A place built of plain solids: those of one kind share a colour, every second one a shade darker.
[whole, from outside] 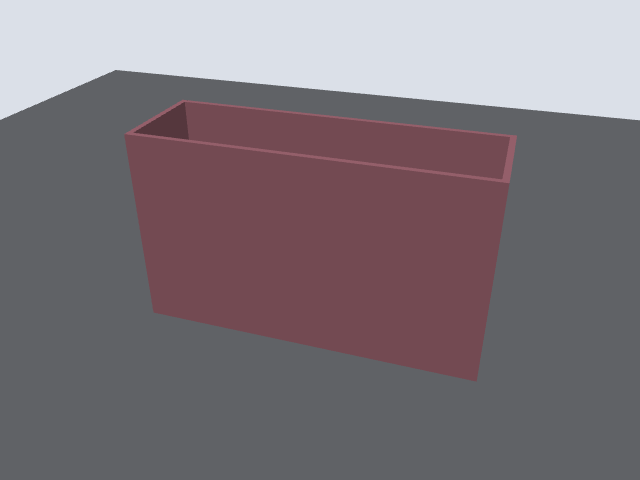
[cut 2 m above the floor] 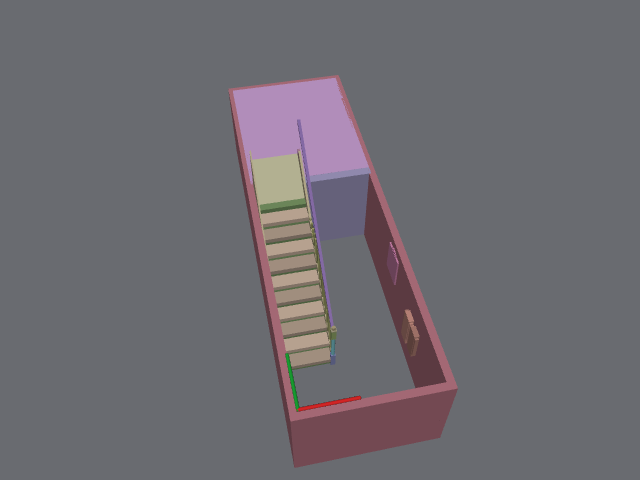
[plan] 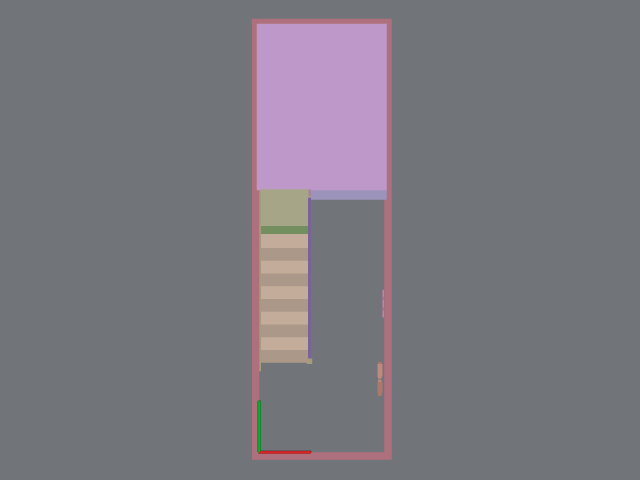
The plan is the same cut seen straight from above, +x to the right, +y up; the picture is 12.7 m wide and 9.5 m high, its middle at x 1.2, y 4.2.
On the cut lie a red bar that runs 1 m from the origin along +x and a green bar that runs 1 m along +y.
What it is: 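A row house's entrance hall, a dwelling of no particular year; the hall below, the landing 2.79 m above it, and between them a joiner's timber flight of 14 risers of about 0.199 m on goings of about 0.252 m, 0.94 m clear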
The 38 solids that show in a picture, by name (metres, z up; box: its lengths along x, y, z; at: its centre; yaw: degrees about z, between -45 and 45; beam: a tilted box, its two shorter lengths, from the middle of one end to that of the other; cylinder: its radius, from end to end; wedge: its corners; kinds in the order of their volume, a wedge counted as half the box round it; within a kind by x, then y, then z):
{
 "upper_1": {"box": [2.57, 3.29, 2.83], "at": [1.24, 6.83, 1.37]},
 "wall_1": {"box": [0.15, 8.73, 5.21], "at": [-0.07, 4.21, 2.56]},
 "wall_2": {"box": [2.77, 0.15, 5.21], "at": [1.24, -0.07, 2.56]},
 "wall_3": {"box": [2.77, 0.15, 5.21], "at": [1.24, 8.51, 2.56]},
 "wall_4": {"box": [0.15, 8.73, 5.21], "at": [2.54, 4.21, 2.56]},
 "carriage_1": {"wedge": [[0.03, 1.83, -0.05], [0.03, 1.83, 0.01], [0.03, 5.21, -0.05], [0.03, 5.21, 2.67], [0.97, 1.83, -0.05], [0.97, 1.83, 0.01], [0.97, 5.21, -0.05], [0.97, 5.21, 2.67]]},
 "upper_edge_1": {"box": [1.5, 0.19, 2.83], "at": [1.77, 5.09, 1.37]},
 "string_1": {"wedge": [[0.0, 1.6, -0.05], [0.0, 1.6, 0.11], [0.0, 5.19, -0.05], [0.0, 5.19, 2.93], [0.03, 1.6, -0.05], [0.03, 1.6, 0.11], [0.03, 5.19, -0.05], [0.03, 5.19, 2.93]]},
 "string_2": {"wedge": [[0.97, 1.8, -0.05], [0.97, 1.8, 0.27], [0.97, 5.08, -0.05], [0.97, 5.08, 2.84], [1.02, 1.8, -0.05], [1.02, 1.8, 0.27], [1.02, 5.08, -0.05], [1.02, 5.08, 2.84]]},
 "rail_1": {"wedge": [[0.96, 1.84, 1.08], [0.96, 1.84, 1.15], [0.96, 5.04, 3.6], [0.96, 5.04, 3.67], [1.02, 1.84, 1.08], [1.02, 1.84, 1.15], [1.02, 5.04, 3.6], [1.02, 5.04, 3.67]]},
 "riser_1": {"wedge": [[0.02, 1.8, -0.05], [0.02, 1.8, 0.11], [0.02, 2.08, 0.08], [0.02, 2.08, 0.11], [0.98, 1.8, -0.05], [0.98, 1.8, 0.11], [0.98, 2.08, 0.08], [0.98, 2.08, 0.11]]},
 "riser_2": {"wedge": [[0.02, 2.05, 0.17], [0.02, 2.05, 0.3], [0.02, 2.33, 0.28], [0.02, 2.33, 0.31], [0.98, 2.05, 0.17], [0.98, 2.05, 0.3], [0.98, 2.33, 0.28], [0.98, 2.33, 0.31]]},
 "riser_3": {"wedge": [[0.02, 2.3, 0.37], [0.02, 2.3, 0.5], [0.02, 2.58, 0.47], [0.02, 2.58, 0.51], [0.98, 2.3, 0.37], [0.98, 2.3, 0.5], [0.98, 2.58, 0.47], [0.98, 2.58, 0.51]]},
 "riser_4": {"wedge": [[0.02, 2.55, 0.57], [0.02, 2.55, 0.7], [0.02, 2.84, 0.67], [0.02, 2.84, 0.7], [0.98, 2.55, 0.57], [0.98, 2.55, 0.7], [0.98, 2.84, 0.67], [0.98, 2.84, 0.7]]},
 "riser_5": {"wedge": [[0.02, 2.81, 0.77], [0.02, 2.81, 0.9], [0.02, 3.09, 0.87], [0.02, 3.09, 0.9], [0.98, 2.81, 0.77], [0.98, 2.81, 0.9], [0.98, 3.09, 0.87], [0.98, 3.09, 0.9]]},
 "riser_6": {"wedge": [[0.02, 3.06, 0.97], [0.02, 3.06, 1.1], [0.02, 3.34, 1.07], [0.02, 3.34, 1.1], [0.98, 3.06, 0.96], [0.98, 3.06, 1.1], [0.98, 3.34, 1.07], [0.98, 3.34, 1.1]]},
 "riser_7": {"wedge": [[0.02, 3.31, 1.16], [0.02, 3.31, 1.3], [0.02, 3.59, 1.27], [0.02, 3.59, 1.3], [0.98, 3.31, 1.16], [0.98, 3.31, 1.3], [0.98, 3.59, 1.27], [0.98, 3.59, 1.3]]},
 "riser_8": {"wedge": [[0.02, 3.56, 1.36], [0.02, 3.56, 1.49], [0.02, 3.85, 1.47], [0.02, 3.85, 1.5], [0.98, 3.56, 1.36], [0.98, 3.56, 1.49], [0.98, 3.85, 1.46], [0.98, 3.85, 1.5]]},
 "riser_9": {"wedge": [[0.02, 3.82, 1.56], [0.02, 3.82, 1.69], [0.02, 4.1, 1.66], [0.02, 4.1, 1.7], [0.98, 3.82, 1.56], [0.98, 3.82, 1.69], [0.98, 4.1, 1.66], [0.98, 4.1, 1.7]]},
 "riser_10": {"wedge": [[0.02, 4.07, 1.76], [0.02, 4.07, 1.89], [0.02, 4.35, 1.86], [0.02, 4.35, 1.89], [0.98, 4.07, 1.76], [0.98, 4.07, 1.89], [0.98, 4.35, 1.86], [0.98, 4.35, 1.89]]},
 "riser_11": {"wedge": [[0.02, 4.32, 1.96], [0.02, 4.32, 2.09], [0.02, 4.6, 2.06], [0.02, 4.6, 2.09], [0.98, 4.32, 1.96], [0.98, 4.32, 2.09], [0.98, 4.6, 2.06], [0.98, 4.6, 2.09]]},
 "tread_1": {"wedge": [[0.02, 1.77, 0.1], [0.02, 1.77, 0.2], [0.02, 2.08, 0.1], [0.02, 2.08, 0.2], [0.98, 1.77, 0.1], [0.98, 1.77, 0.2], [0.98, 2.08, 0.1], [0.98, 2.08, 0.2]]},
 "tread_2": {"wedge": [[0.02, 2.02, 0.3], [0.02, 2.02, 0.4], [0.02, 2.33, 0.3], [0.02, 2.33, 0.4], [0.98, 2.02, 0.3], [0.98, 2.02, 0.4], [0.98, 2.33, 0.3], [0.98, 2.33, 0.4]]},
 "tread_3": {"wedge": [[0.02, 2.28, 0.49], [0.02, 2.28, 0.59], [0.02, 2.58, 0.5], [0.02, 2.58, 0.6], [0.98, 2.28, 0.49], [0.98, 2.28, 0.59], [0.98, 2.58, 0.5], [0.98, 2.58, 0.6]]},
 "tread_4": {"wedge": [[0.02, 2.53, 0.69], [0.02, 2.53, 0.79], [0.02, 2.84, 0.7], [0.02, 2.84, 0.8], [0.98, 2.53, 0.69], [0.98, 2.53, 0.79], [0.98, 2.84, 0.7], [0.98, 2.84, 0.8]]},
 "tread_5": {"wedge": [[0.02, 2.78, 0.89], [0.02, 2.78, 0.99], [0.02, 3.09, 0.9], [0.02, 3.09, 1.0], [0.98, 2.78, 0.89], [0.98, 2.78, 0.99], [0.98, 3.09, 0.89], [0.98, 3.09, 0.99]]},
 "tread_6": {"wedge": [[0.02, 3.03, 1.09], [0.02, 3.03, 1.19], [0.02, 3.34, 1.09], [0.02, 3.34, 1.19], [0.98, 3.03, 1.09], [0.98, 3.03, 1.19], [0.98, 3.34, 1.09], [0.98, 3.34, 1.19]]},
 "tread_7": {"wedge": [[0.02, 3.28, 1.29], [0.02, 3.28, 1.39], [0.02, 3.59, 1.29], [0.02, 3.59, 1.39], [0.98, 3.28, 1.29], [0.98, 3.28, 1.39], [0.98, 3.59, 1.29], [0.98, 3.59, 1.39]]},
 "tread_8": {"wedge": [[0.02, 3.54, 1.49], [0.02, 3.54, 1.59], [0.02, 3.85, 1.49], [0.02, 3.85, 1.59], [0.98, 3.54, 1.48], [0.98, 3.54, 1.58], [0.98, 3.85, 1.49], [0.98, 3.85, 1.59]]},
 "tread_9": {"wedge": [[0.02, 3.79, 1.68], [0.02, 3.79, 1.78], [0.02, 4.1, 1.69], [0.02, 4.1, 1.79], [0.98, 3.79, 1.68], [0.98, 3.79, 1.78], [0.98, 4.1, 1.69], [0.98, 4.1, 1.79]]},
 "tread_10": {"wedge": [[0.02, 4.04, 1.88], [0.02, 4.04, 1.98], [0.02, 4.35, 1.89], [0.02, 4.35, 1.99], [0.98, 4.04, 1.88], [0.98, 4.04, 1.98], [0.98, 4.35, 1.89], [0.98, 4.35, 1.99]]},
 "coat_pegs_1": {"box": [0.07, 0.07, 0.56], "at": [2.38, 1.15, 1.25]},
 "coat_pegs_2": {"box": [0.1, 0.24, 0.69], "at": [2.39, 1.27, 1.21]},
 "coat_pegs_3": {"box": [0.1, 0.25, 0.76], "at": [2.39, 1.62, 1.18]},
 "wall_mirror_1": {"box": [0.034, 0.55, 0.71], "at": [2.45, 2.94, 1.46]},
 "newel_foot_1": {"box": [0.1, 0.1, 0.41], "at": [0.99, 1.8, 0.16]},
 "newel_foot_shaft_1": {"cylinder": 0.038, "from": [0.99, 1.8, 0.36], "to": [0.99, 1.8, 0.97]},
 "bal_1": {"cylinder": 0.024, "from": [0.99, 2.9, 1.11], "to": [0.99, 2.9, 1.93]}
}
